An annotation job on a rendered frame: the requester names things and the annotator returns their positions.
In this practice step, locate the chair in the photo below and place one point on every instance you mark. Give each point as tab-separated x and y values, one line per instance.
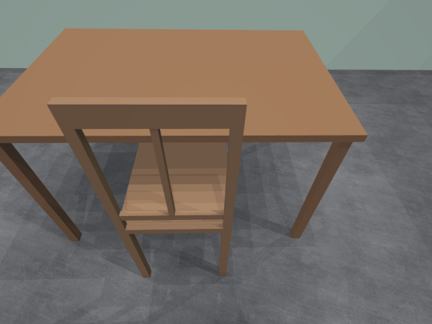
175	187

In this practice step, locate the table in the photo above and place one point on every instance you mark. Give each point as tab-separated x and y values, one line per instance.
290	95

